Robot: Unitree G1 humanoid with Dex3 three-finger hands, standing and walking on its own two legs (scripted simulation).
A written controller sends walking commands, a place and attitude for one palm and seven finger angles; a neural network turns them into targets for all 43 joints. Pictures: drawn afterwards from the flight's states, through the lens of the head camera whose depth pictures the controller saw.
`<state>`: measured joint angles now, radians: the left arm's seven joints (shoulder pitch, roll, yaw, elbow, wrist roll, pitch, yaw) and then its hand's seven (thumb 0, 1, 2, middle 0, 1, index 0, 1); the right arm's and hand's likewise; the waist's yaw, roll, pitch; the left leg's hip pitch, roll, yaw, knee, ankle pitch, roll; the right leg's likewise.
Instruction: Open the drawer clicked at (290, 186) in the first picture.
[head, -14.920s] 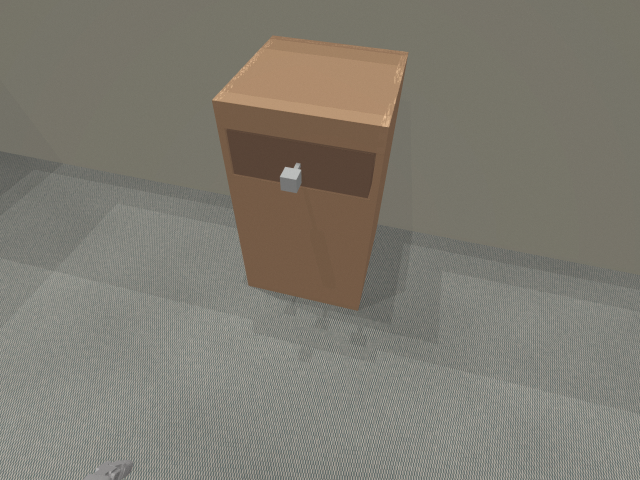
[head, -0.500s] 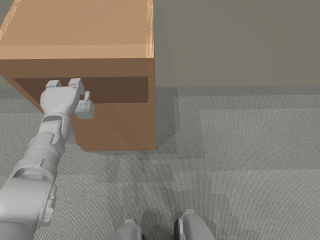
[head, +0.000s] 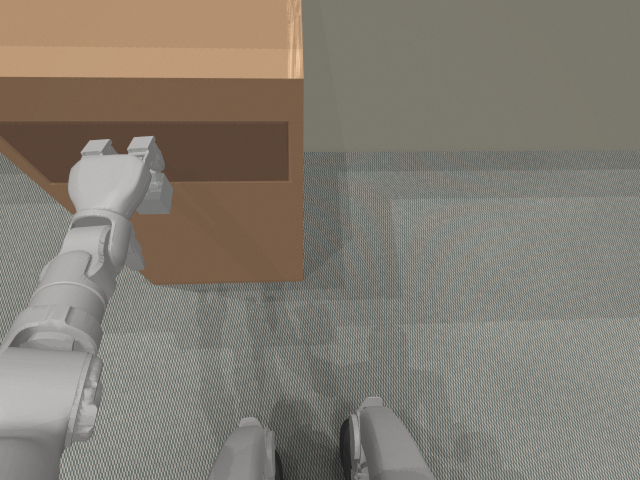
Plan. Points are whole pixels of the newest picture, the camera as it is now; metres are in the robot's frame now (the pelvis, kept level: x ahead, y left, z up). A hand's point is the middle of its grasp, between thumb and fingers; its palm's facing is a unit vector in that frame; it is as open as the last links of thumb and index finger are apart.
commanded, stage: lower the fingers behind the handle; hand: left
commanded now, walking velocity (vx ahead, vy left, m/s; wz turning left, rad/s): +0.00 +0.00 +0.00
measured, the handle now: (153, 181) +0.53 +0.22 -0.06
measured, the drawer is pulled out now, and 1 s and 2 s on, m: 0.00 0.00 0.00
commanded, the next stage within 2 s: close the thumb around the handle in 0.94 s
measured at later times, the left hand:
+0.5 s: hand (144, 214) +0.48 +0.23 -0.06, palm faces -0.06 -0.02 -1.00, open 13.9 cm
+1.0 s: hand (146, 216) +0.47 +0.22 -0.06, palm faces -0.05 -0.02 -1.00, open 13.8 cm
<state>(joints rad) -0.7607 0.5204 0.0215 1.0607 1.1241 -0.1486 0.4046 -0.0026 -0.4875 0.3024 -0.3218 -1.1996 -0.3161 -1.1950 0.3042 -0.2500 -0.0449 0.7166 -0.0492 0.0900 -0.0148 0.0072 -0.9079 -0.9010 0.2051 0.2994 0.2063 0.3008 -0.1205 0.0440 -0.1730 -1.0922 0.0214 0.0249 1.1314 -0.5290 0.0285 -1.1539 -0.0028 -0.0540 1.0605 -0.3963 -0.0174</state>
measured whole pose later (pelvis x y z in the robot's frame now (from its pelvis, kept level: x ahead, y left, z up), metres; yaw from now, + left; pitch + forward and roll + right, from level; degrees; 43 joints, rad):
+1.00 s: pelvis -0.01 +0.00 -0.03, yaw +0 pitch +30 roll -2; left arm -0.76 0.50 0.04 1.05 1.15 -0.13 0.47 0.00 -0.49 0.30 -0.32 -1.20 -0.32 -1.19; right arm 0.28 -0.26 -0.04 0.71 -0.06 0.09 0.00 0.01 -0.91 -0.90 0.20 0.30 0.21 0.30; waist -0.13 0.05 -0.19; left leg -1.21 0.03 0.02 1.27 -0.57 0.02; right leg -1.28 0.00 -0.06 1.19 -0.43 -0.02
